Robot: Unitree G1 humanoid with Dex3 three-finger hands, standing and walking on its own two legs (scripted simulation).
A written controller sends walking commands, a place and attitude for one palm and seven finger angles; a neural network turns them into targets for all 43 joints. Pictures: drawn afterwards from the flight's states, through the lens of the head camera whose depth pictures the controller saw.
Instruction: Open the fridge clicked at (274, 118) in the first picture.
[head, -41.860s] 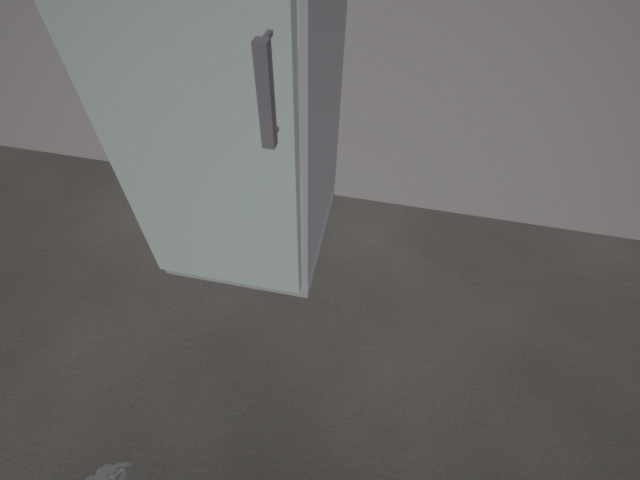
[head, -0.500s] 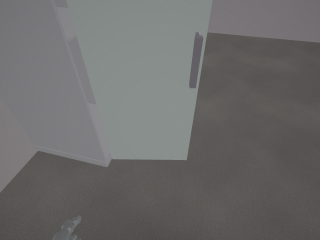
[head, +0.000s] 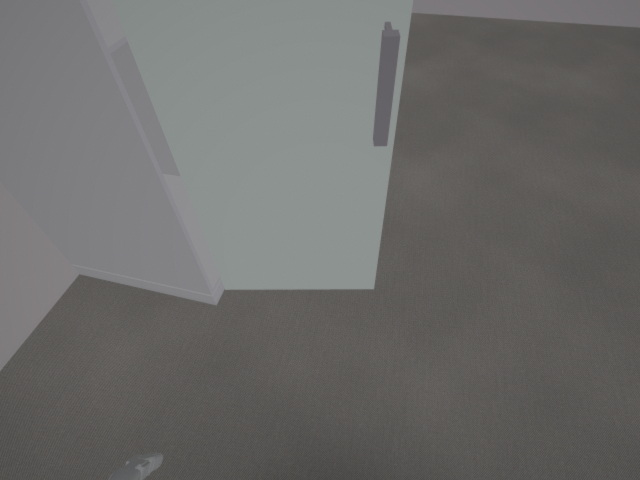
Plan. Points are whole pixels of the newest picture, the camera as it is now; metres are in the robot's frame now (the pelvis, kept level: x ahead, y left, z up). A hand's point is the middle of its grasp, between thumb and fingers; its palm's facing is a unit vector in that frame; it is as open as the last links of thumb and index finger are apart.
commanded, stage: let the arm hang, fingers relaxed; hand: right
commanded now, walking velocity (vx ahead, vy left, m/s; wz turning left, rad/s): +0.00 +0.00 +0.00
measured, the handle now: (383, 87) +0.79 -0.06 +0.09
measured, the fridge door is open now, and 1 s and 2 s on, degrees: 76 76 76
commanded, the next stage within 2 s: look to check the result in 0.80 s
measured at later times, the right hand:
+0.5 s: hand out of the picture +0.07 -0.24 -0.16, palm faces -0.05 +0.96 -0.28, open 7.3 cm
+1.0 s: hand out of the picture +0.06 -0.20 -0.17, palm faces -0.07 +0.98 -0.20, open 7.3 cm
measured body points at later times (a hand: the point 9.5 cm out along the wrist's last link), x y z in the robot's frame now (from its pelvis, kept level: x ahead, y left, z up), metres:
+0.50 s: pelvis +0.03 -0.02 +0.01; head +0.04 -0.03 +0.46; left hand +0.06 +0.21 -0.14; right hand +0.08 -0.29 -0.14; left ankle +0.03 +0.12 -0.73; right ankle +0.04 -0.10 -0.73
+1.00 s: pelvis +0.04 -0.02 +0.01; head +0.07 -0.03 +0.46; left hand +0.04 +0.21 -0.14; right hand +0.07 -0.26 -0.15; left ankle +0.03 +0.12 -0.73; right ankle +0.04 -0.10 -0.73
